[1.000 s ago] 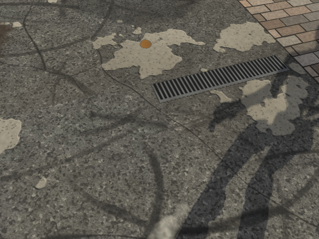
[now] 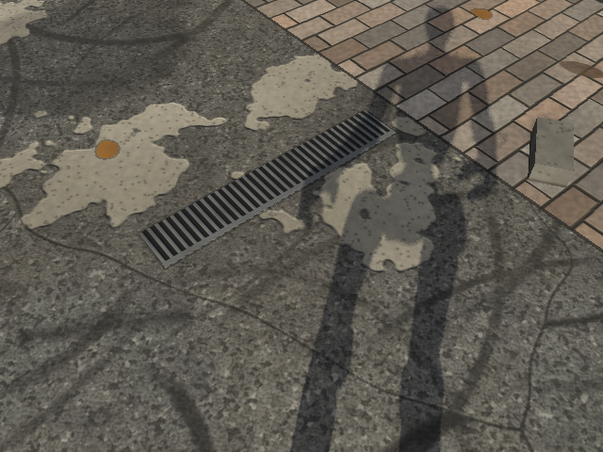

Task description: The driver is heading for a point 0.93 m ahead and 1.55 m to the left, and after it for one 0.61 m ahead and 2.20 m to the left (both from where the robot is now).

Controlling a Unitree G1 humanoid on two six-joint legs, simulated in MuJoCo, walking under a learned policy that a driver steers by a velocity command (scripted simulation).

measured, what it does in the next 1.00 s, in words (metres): steps on the spot, turning left: left foot, then right foot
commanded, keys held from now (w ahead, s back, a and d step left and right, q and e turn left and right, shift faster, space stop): q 1.00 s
